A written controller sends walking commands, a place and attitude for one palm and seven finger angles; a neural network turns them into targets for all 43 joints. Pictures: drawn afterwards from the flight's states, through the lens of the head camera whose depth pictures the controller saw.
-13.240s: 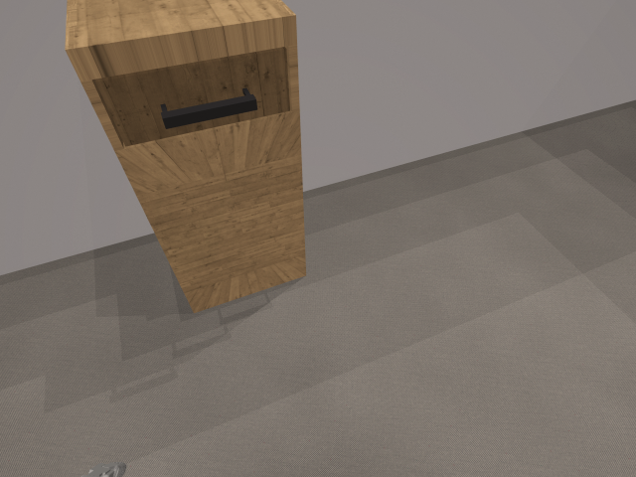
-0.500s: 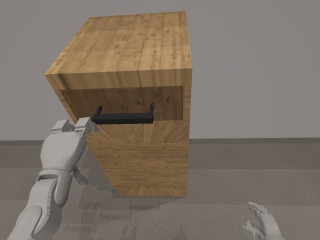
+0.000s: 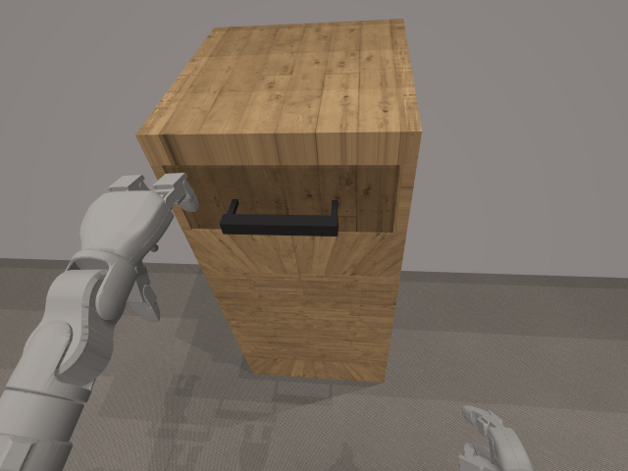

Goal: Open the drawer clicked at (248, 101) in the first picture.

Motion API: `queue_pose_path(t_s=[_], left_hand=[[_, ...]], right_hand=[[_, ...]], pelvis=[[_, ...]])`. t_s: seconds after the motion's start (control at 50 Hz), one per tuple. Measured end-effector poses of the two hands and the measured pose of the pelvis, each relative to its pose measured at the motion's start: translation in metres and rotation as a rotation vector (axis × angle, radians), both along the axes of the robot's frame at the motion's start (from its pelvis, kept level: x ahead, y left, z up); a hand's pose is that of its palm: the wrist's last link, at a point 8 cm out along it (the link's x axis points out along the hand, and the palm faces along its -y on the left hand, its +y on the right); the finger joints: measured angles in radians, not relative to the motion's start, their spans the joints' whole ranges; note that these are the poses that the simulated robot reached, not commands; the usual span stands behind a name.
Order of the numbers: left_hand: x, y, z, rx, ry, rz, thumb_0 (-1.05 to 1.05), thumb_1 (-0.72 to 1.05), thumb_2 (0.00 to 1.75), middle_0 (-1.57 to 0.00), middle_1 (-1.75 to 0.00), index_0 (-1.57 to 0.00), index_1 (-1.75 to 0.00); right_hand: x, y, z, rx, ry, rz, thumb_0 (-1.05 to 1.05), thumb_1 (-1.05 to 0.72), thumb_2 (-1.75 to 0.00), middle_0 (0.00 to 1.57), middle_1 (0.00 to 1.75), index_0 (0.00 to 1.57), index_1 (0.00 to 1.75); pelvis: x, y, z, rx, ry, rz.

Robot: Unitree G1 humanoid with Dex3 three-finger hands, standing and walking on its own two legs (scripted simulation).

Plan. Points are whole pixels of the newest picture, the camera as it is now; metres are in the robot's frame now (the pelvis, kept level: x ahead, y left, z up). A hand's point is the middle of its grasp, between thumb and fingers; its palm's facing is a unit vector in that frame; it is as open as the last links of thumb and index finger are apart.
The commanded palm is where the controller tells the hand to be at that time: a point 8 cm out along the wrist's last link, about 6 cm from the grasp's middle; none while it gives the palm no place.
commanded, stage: raise the hand with hooked fingers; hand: left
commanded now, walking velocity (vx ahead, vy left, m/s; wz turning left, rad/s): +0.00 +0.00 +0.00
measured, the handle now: (281, 215) +0.50 +0.14 +0.02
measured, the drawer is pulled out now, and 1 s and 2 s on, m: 0.00 0.00 0.00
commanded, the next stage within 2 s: move the hooked fingers above the handle in 0.20 s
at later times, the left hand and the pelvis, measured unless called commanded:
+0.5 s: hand (182, 255) +0.32 +0.21 +0.13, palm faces +0.07 -0.06 -1.00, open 13.8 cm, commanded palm +0.29 +0.22 +0.19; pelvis +0.00 -0.02 +0.00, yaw +1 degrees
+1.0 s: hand (228, 243) +0.36 +0.17 +0.11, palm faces +0.05 -0.05 -1.00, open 13.8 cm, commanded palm +0.34 +0.18 +0.17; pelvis +0.01 -0.04 +0.00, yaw +0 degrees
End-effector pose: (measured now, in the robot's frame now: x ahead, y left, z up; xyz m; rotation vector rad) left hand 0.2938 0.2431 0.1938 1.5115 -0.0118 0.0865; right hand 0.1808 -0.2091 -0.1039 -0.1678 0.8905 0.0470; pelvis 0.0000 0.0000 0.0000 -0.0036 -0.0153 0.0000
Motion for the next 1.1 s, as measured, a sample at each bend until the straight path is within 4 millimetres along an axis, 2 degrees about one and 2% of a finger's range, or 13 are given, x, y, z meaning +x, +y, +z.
queue_pose_path(t_s=[0.08, 0.2, 0.32, 0.46, 0.62, 0.84, 0.92, 1.1], left_hand=[[-0.007, -0.004, -0.007, -0.001, 0.000, -0.050, 0.00, -0.49, 0.30, -0.31, -1.20, -0.32, -1.20], [-0.011, -0.002, -0.003, 0.007, -0.052, -0.049, 0.00, -0.49, 0.30, -0.32, -1.20, -0.32, -1.20], [-0.008, -0.001, -0.004, 0.003, -0.037, 0.004, 0.00, -0.49, 0.30, -0.32, -1.20, -0.32, -1.20], [-0.003, -0.025, -0.011, 0.003, -0.006, -0.049, 0.00, -0.49, 0.30, -0.32, -1.20, -0.32, -1.20], [0.013, -0.042, -0.014, 0.012, -0.018, -0.048, 0.00, -0.49, 0.30, -0.32, -1.20, -0.32, -1.20], [0.030, -0.051, -0.022, 0.009, 0.018, -0.024, 0.00, -0.49, 0.30, -0.31, -1.20, -0.32, -1.20], [0.034, -0.060, -0.028, 0.010, 0.028, -0.047, 0.00, -0.49, 0.30, -0.31, -1.20, -0.32, -1.20], [0.054, -0.085, -0.034, 0.016, 0.000, -0.089, 0.00, -0.49, 0.30, -0.32, -1.20, -0.32, -1.20]], right_hand=[[-0.010, -0.007, -0.004, -0.023, 0.031, -0.003, 0.01, -0.90, -0.90, 0.20, 0.30, 0.20, 0.30], [-0.015, -0.012, -0.008, -0.033, 0.059, -0.005, 0.01, -0.90, -0.90, 0.20, 0.30, 0.20, 0.30], [-0.008, -0.011, -0.006, -0.017, 0.037, -0.003, 0.01, -0.90, -0.90, 0.20, 0.30, 0.20, 0.30], [0.006, -0.012, -0.001, -0.006, -0.010, 0.006, 0.01, -0.90, -0.90, 0.20, 0.30, 0.20, 0.30], [0.010, -0.023, -0.001, -0.002, -0.005, -0.002, 0.01, -0.90, -0.90, 0.20, 0.30, 0.20, 0.30], [-0.002, -0.053, -0.008, -0.029, 0.038, -0.059, 0.01, -0.90, -0.90, 0.20, 0.30, 0.20, 0.30], [-0.005, -0.063, -0.011, -0.046, 0.052, -0.070, 0.01, -0.90, -0.90, 0.20, 0.30, 0.20, 0.30], [-0.006, -0.066, -0.015, -0.038, 0.062, -0.095, 0.01, -0.90, -0.90, 0.20, 0.30, 0.20, 0.30]], pelvis=[[-0.001, 0.001, 0.000, -0.001, 0.005, 0.003], [-0.003, 0.000, 0.000, 0.000, 0.008, 0.008], [-0.004, -0.005, 0.000, 0.003, 0.009, 0.009], [-0.002, -0.012, 0.001, 0.006, 0.012, 0.012], [0.000, -0.024, 0.000, 0.011, 0.023, 0.008], [0.007, -0.038, -0.001, 0.017, 0.042, -0.001], [0.008, -0.041, -0.002, 0.018, 0.049, 0.003], [0.010, -0.044, -0.003, 0.024, 0.067, -0.002]])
